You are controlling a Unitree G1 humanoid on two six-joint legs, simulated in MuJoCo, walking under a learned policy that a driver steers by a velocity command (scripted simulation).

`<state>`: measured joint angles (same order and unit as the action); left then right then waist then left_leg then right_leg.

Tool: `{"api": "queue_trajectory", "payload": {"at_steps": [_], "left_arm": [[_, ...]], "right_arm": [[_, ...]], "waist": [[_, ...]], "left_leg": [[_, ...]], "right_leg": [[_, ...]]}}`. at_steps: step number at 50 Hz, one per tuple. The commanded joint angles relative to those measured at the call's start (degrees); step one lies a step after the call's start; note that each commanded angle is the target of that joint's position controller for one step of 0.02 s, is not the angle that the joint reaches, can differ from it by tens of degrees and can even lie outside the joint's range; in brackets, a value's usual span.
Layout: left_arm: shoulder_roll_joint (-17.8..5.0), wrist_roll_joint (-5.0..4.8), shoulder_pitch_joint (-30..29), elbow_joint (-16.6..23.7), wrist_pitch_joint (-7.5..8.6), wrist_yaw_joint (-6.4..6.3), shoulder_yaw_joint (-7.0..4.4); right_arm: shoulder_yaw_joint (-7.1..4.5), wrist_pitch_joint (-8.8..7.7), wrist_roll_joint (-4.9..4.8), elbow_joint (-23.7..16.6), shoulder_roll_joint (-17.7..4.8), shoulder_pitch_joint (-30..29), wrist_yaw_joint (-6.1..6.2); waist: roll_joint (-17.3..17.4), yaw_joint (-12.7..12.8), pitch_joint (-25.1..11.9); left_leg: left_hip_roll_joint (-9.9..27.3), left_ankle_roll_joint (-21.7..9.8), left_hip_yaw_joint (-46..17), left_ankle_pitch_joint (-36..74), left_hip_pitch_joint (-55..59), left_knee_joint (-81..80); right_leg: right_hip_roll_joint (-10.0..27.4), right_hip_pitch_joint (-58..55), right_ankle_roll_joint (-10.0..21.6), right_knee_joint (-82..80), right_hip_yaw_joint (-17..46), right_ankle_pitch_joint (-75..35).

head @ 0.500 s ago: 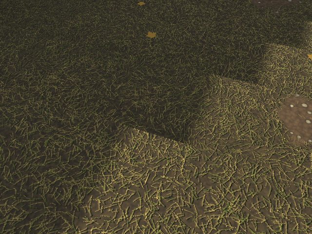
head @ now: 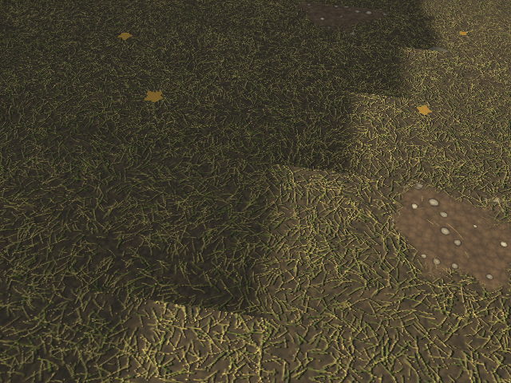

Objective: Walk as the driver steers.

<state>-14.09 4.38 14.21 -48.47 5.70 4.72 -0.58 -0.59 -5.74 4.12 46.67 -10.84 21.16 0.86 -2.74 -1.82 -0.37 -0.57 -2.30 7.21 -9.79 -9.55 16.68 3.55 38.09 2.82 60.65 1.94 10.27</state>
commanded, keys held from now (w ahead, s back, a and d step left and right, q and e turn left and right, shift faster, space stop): w+e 0.96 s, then w+q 0.04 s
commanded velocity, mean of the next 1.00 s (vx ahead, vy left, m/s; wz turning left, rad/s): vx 0.50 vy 0.00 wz -0.56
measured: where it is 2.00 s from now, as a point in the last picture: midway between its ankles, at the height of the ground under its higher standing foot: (389, 258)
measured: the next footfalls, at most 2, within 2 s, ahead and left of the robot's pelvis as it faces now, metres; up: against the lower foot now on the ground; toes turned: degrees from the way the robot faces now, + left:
right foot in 0.28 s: +0.34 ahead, -0.17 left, +0.00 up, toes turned -12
left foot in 0.70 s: +0.57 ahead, -0.03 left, +0.00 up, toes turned -25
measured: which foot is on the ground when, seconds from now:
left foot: down 0.00-0.32, up 0.34-0.68, down 0.70-1.00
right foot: up 0.00-0.26, down 0.28-0.70, up 0.72-1.00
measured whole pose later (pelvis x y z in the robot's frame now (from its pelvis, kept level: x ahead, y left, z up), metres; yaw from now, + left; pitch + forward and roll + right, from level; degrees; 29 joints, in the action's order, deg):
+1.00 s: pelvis +0.54 -0.15 -0.01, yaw -36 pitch +2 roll +3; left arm -15.0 4.7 9.3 -44.3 4.7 6.4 -1.4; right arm 0.6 -6.9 5.3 52.2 -12.5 26.4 0.8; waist -2.5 -5.9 -3.3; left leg -0.2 -1.5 11.5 -18.7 -4.8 21.4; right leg 5.8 43.4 0.3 58.8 2.1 2.3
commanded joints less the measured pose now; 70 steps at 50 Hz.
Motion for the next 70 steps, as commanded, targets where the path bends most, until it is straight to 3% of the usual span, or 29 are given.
{"api": "queue_trajectory", "payload": {"at_steps": [1, 13, 15, 17, 19, 23, 30, 33, 34, 35, 36, 37, 38, 41, 46, 51, 52, 53, 57, 58, 61, 63, 64, 65, 66, 67, 68, 69, 70], "left_arm": [[-1.2, -0.44, -1.9, 3.2, -0.02, 1.11, 0.21], [-5.4, -1.84, -12.6, 7.8, -0.9, -0.33, -2.08], [-10.5, -2.83, -2.4, 5.3, 0.59, -1.92, -4.61], [-12.2, -2.13, 23.3, -1.4, -0.82, -4.0, -4.75], [-13.4, -2.44, 20.7, -3.8, 1.37, -3.83, -6.63], [-2.3, -2.37, 2.8, 0.4, 2.06, -2.12, -1.59], [-10.3, -0.2, 6.6, 2.9, 1.38, 0.69, -3.98], [-9.5, 0.67, 2.9, 6.5, 1.25, 0.68, -3.59], [-8.9, 0.27, 0.0, 8.3, 1.84, 0.56, -3.33], [-3.2, -0.63, 1.1, 8.2, 2.74, 1.51, -1.98], [3.9, -1.11, 12.3, 7.0, 3.37, 0.94, -0.29], [0.1, -1.23, 16.6, 6.4, 3.33, 0.33, -1.35], [-6.8, -0.52, 10.3, 5.5, 2.43, -0.98, -2.91], [-1.4, 2.01, 3.0, 5.3, -0.23, -2.66, -0.64], [-1.7, -0.63, -2.8, 5.8, -0.18, 1.74, -0.87], [-3.0, 1.38, -4.3, 7.8, -0.94, 1.81, -1.24], [-3.8, -3.8, -13.7, 8.8, -3.89, -0.79, -3.13], [-5.0, -3.03, -17.2, 10.3, -4.86, -2.2, -3.1], [-4.1, -2.58, -29.2, 14.0, -3.37, -2.83, -3.4], [6.7, 2.99, -19.2, 9.5, -1.44, -1.34, 2.33], [1.3, 1.08, -19.4, 9.3, -3.58, 1.02, 1.33], [-8.5, -11.23, -21.8, 7.7, -2.99, 0.01, -2.78], [-6.0, -5.54, -10.4, 1.8, -3.14, -1.99, -2.41], [-6.9, 4.5, 4.6, -4.2, -3.52, -1.9, -1.72], [-13.5, 2.86, 12.9, -5.9, -3.72, -2.55, -5.54], [-14.8, 2.21, 23.8, -7.5, -4.03, -1.67, -5.98], [-12.5, 1.89, 24.1, -4.9, -3.47, -0.48, -5.04], [-13.7, 1.27, 23.0, -6.4, -3.8, -0.08, -5.26], [-16.0, -2.25, 16.1, -4.8, -3.63, -1.92, -7.49]], "right_arm": [[-1.58, -1.76, 1.6, -3.5, -7.2, -2.8, -0.38], [-3.43, -0.86, 0.92, 4.5, -13.3, 4.5, -1.27], [-3.14, -0.96, 2.16, 5.0, -13.3, 5.5, -1.59], [-0.21, -1.78, 2.78, 2.2, -7.2, 6.7, -4.7], [-0.2, -1.89, -0.65, -1.9, -7.5, -13.0, -4.75], [0.62, -0.44, 1.81, -2.4, -5.5, -8.0, -0.76], [2.45, 0.68, -0.28, -5.5, -4.2, -16.3, -1.69], [0.35, -1.67, 0.32, -3.2, -9.0, -6.5, -0.92], [-0.85, -2.29, 0.0, -1.8, -11.6, 1.3, -0.46], [-1.95, -2.75, -1.09, -0.3, -16.2, 9.8, 0.31], [-1.59, -3.19, -0.56, -0.8, -18.4, 12.5, -0.13], [-1.91, -2.32, 0.28, -1.2, -17.7, 10.5, -1.7], [-1.34, -2.15, -0.73, -2.4, -12.8, 3.2, -2.12], [1.97, -1.83, -1.95, -4.9, -2.6, -9.2, -0.45], [0.0, -2.6, 0.81, 1.9, -7.6, 3.3, 1.26], [0.58, -1.39, 1.74, 3.2, -7.3, 3.6, -1.63], [-2.17, -1.12, -4.65, 6.5, -11.0, 10.0, -1.51], [-2.28, -0.57, -4.5, 7.6, -11.2, 13.5, -0.91], [-2.73, -0.28, -1.16, 10.0, -9.0, 22.1, 1.2], [2.09, -1.74, 2.93, 10.6, 5.2, 21.4, 0.03], [-0.46, -0.06, 2.83, 7.6, -8.4, 13.6, -3.65], [-3.72, 1.61, -8.64, 6.6, -12.8, 9.7, 1.06], [-3.11, 2.33, -1.68, 7.5, -12.0, 12.2, 1.37], [-0.96, 2.22, 2.71, 12.5, -9.9, 19.5, -2.71], [-1.11, 2.93, 3.67, 12.6, -9.8, 20.7, -5.85], [0.8, 2.68, 3.71, 16.6, 1.4, 33.8, -8.85], [0.99, 1.56, 2.31, 14.9, 0.7, 35.1, -10.54], [-0.12, 0.86, 0.19, 9.7, -3.8, 18.9, -10.51], [-2.67, 2.17, -7.06, 7.0, -7.2, 6.0, -1.91]], "waist": [[5.4, 1.4, 0.0], [7.6, 1.5, 3.7], [6.3, 5.6, -4.0], [-3.7, 12.0, -26.7], [-1.2, 15.7, -1.4], [0.8, 1.0, -0.8], [-0.7, 4.7, 0.8], [1.4, -1.7, -0.4], [2.8, -5.9, -0.8], [9.8, -8.6, -6.2], [16.1, -1.9, -14.6], [17.7, -0.8, -13.8], [9.2, -0.6, -1.9], [5.0, 2.6, -0.9], [5.2, -2.1, -0.1], [7.0, -0.2, 1.7], [7.1, -1.8, 8.2], [6.4, -4.2, 8.0], [8.2, -9.0, 11.0], [1.3, -8.8, 4.3], [4.5, -5.3, 8.9], [1.0, -3.6, 11.8], [2.6, -1.8, 6.0], [-1.8, 1.6, 3.0], [-5.4, 5.9, -2.1], [-13.8, 3.8, -21.3], [-13.6, 4.4, -31.4], [-11.8, 8.2, -20.3], [-6.0, 8.9, -11.2]], "left_leg": [[16.5, -11.9, -6.2, 13.5, 3.0, -11.3], [18.6, -6.9, 6.1, 41.0, 18.5, 0.0], [14.5, -3.0, 9.7, 48.4, 9.6, 17.4], [-0.4, 5.3, 1.3, -20.9, -25.8, 50.6], [3.4, 1.8, -12.6, -17.8, -45.0, 59.6], [7.2, 0.6, -13.1, -13.9, -22.3, 49.1], [1.8, 4.9, -5.8, 7.4, -7.5, 23.6], [-1.5, 4.3, -2.9, 5.8, 7.8, 27.3], [-1.6, 2.7, -3.4, 2.3, 15.0, 24.5], [10.6, -7.2, -19.5, 7.3, 22.9, 13.7], [23.8, -22.0, -34.2, 43.0, 30.3, 14.6], [31.0, -28.0, -53.4, 22.8, 29.1, 7.0], [28.1, -22.5, -47.9, 3.2, 16.3, 3.9], [17.7, -13.4, -26.1, -1.6, -0.6, -3.4], [14.7, -12.1, -8.1, 16.5, 5.3, -3.8], [14.2, -12.3, -4.9, 13.3, -1.4, 0.7], [18.2, -8.4, -8.2, 15.2, 6.4, 1.4], [18.0, -7.4, -10.1, 15.5, 14.6, 3.1], [19.3, -9.1, -16.3, 8.5, 26.9, 7.1], [16.2, -8.7, -13.2, -5.4, 27.3, 11.4], [11.0, -8.1, -7.4, -20.4, -13.2, 9.5], [13.4, -5.1, -13.0, -7.3, -4.3, 19.5], [10.0, -4.4, -8.9, -4.9, 5.0, 31.4], [8.9, 1.7, -8.5, -18.1, 2.0, 43.4], [4.9, 3.9, -7.0, -15.3, -8.3, 54.1], [2.3, 5.2, -9.3, -33.1, -22.8, 77.7], [1.4, 4.6, -12.6, -35.2, -28.2, 86.0], [0.5, 5.1, -9.7, -34.5, -40.4, 96.9], [3.5, 2.6, -9.0, -25.2, -48.0, 92.8]], "right_leg": [[3.4, 5.0, -1.0, -7.2, 1.4, -9.4], [-5.2, -5.2, 4.2, -28.1, -6.2, -6.0], [-10.1, -27.7, 8.4, -26.7, -7.2, -10.9], [10.6, -73.0, 24.8, -36.5, 35.4, -7.5], [9.2, -56.5, 15.5, -42.5, 30.3, 3.4], [5.8, -20.9, 15.9, -48.6, 22.1, -1.2], [-0.2, -7.4, 12.6, -46.0, 16.1, 1.0], [-2.6, -1.3, 10.0, -34.8, 17.4, -4.4], [-4.4, 1.4, 8.4, -27.5, 18.2, -9.0], [-8.9, 1.6, 3.5, -10.2, 15.3, -1.3], [-13.8, 5.9, -1.0, 10.7, 9.7, 27.0], [-11.4, 18.4, -2.1, 22.7, 9.6, 28.6], [-5.9, 22.5, -2.5, 28.3, 9.7, 19.7], [2.1, 8.6, -4.0, 16.2, 6.2, 5.6], [3.3, 8.7, -4.2, -1.7, 0.9, -4.5], [1.2, 2.8, -0.2, 0.0, -1.3, -13.3], [2.3, 11.8, 0.8, -4.9, 3.9, -20.1], [2.2, 18.5, 0.6, -6.5, 2.9, -17.2], [5.4, 29.0, 0.0, -13.3, 1.8, -14.2], [9.4, 24.6, -1.9, -26.6, 7.8, -32.5], [4.7, -16.9, -2.7, -23.8, -2.7, -35.8], [3.4, -13.7, -2.5, -34.8, 5.9, -28.7], [5.1, -19.3, -3.0, -40.2, -0.5, -41.2], [8.4, -32.3, -3.3, -47.2, 0.6, -49.3], [6.2, -52.6, -1.9, -42.1, -3.4, -44.5], [12.2, -79.8, 7.8, -16.1, 1.1, -58.9], [18.1, -85.4, 13.9, -13.8, 9.2, -58.9], [18.1, -76.0, 13.4, -21.8, 11.9, -42.7], [25.9, -59.7, 8.7, -34.3, 18.6, -25.0]]}}
Keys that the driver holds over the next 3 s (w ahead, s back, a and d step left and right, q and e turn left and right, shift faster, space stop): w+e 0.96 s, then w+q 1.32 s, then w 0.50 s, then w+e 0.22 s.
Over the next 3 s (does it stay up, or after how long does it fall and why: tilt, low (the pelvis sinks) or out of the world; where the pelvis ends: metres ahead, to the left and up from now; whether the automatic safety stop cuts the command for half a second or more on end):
stays up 1.53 -0.31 -0.35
